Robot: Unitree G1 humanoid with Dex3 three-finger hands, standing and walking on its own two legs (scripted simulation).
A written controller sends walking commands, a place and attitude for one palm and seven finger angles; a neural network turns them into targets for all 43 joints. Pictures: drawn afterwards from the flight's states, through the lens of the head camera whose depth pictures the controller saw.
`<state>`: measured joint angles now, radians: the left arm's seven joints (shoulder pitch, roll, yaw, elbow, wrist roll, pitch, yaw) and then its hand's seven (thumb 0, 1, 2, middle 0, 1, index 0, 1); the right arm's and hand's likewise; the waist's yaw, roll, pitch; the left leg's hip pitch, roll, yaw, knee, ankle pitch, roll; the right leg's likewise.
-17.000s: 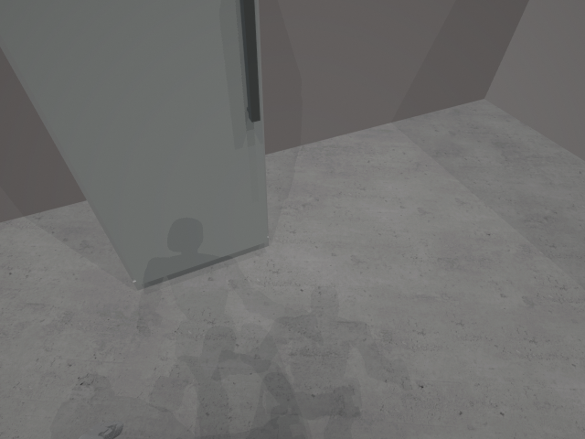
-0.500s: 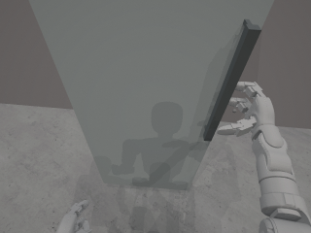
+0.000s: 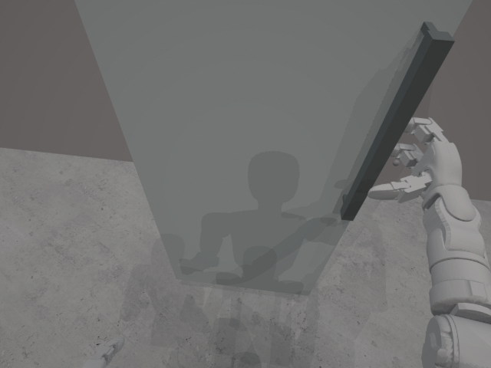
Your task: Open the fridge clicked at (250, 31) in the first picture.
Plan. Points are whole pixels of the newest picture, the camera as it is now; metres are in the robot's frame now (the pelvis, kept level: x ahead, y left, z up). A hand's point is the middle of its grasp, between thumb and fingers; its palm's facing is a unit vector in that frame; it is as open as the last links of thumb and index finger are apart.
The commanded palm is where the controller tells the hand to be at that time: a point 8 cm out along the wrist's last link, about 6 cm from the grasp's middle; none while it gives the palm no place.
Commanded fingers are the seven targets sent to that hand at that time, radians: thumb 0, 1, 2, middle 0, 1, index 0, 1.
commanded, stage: feel for the door with the fingertips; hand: right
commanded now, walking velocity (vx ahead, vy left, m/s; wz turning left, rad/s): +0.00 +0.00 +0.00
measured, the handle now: (377, 143) +0.47 -0.17 +0.14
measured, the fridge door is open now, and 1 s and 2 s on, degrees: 0 0 0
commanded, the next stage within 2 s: slide the fingers in behind the handle in 0.04 s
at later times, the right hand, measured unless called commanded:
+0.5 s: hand (399, 161) +0.42 -0.19 +0.15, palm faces +0.01 +1.00 -0.01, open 13.9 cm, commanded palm +0.39 -0.24 +0.14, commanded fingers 0.00 0.50 -0.30 0.30 1.20 0.30 1.20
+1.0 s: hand (386, 165) +0.41 -0.17 +0.15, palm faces +0.02 +1.00 +0.00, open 14.0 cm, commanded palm +0.38 -0.22 +0.14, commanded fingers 0.00 0.50 -0.30 0.30 1.20 0.30 1.20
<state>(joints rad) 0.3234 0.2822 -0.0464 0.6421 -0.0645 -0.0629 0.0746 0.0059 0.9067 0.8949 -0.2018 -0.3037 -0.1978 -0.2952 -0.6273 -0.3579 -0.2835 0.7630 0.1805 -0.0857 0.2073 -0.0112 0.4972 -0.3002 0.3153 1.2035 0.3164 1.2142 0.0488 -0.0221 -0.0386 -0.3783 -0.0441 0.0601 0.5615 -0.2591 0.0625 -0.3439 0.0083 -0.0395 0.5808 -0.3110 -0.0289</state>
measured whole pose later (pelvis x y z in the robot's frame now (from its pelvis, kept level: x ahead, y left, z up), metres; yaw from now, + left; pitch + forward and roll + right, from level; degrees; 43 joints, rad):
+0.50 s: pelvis +0.00 -0.01 +0.00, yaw +0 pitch +4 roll +0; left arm 0.33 0.27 -0.05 0.62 -0.07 -0.07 0.06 0.01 0.91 0.89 -0.20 -0.30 -0.20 -0.30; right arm -0.61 -0.34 -0.26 0.73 0.19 -0.10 0.21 -0.01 0.50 -0.30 0.32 1.21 0.31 1.21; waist 0.04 -0.03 -0.06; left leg -0.38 -0.04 0.06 0.56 -0.26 0.05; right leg -0.35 0.02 -0.04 0.59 -0.32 -0.04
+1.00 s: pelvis +0.00 -0.02 +0.00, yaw +0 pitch +3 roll +0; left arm 0.29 0.25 -0.05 0.62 -0.06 -0.04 0.06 0.01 0.91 0.89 -0.20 -0.30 -0.20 -0.30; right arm -0.55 -0.24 -0.19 0.60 0.17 -0.02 0.11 -0.01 0.50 -0.30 0.30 1.20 0.30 1.20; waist 0.02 -0.03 -0.06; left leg -0.33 -0.03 0.05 0.54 -0.26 0.04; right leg -0.30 0.03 -0.05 0.56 -0.31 -0.05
